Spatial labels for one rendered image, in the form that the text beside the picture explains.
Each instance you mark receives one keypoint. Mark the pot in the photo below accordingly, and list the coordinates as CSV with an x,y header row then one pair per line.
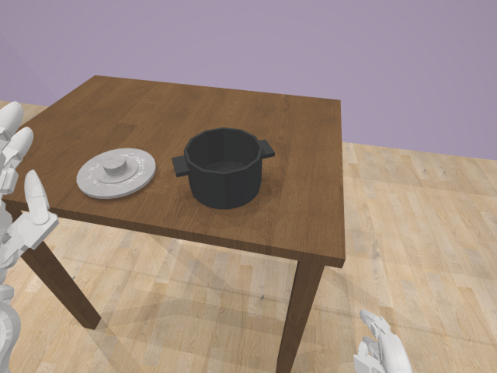
x,y
224,166

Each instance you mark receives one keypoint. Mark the robot left forearm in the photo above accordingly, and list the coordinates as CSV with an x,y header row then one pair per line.
x,y
10,326

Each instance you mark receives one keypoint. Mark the lid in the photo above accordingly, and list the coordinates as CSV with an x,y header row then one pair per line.
x,y
95,182

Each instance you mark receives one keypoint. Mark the robot right hand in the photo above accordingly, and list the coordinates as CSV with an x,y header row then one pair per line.
x,y
388,355

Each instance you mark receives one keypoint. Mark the robot left hand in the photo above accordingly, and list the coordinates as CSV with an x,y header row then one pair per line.
x,y
29,229

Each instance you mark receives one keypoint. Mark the knob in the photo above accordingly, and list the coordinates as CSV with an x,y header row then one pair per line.
x,y
114,164

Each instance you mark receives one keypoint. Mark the table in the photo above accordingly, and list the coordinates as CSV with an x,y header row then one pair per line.
x,y
298,213

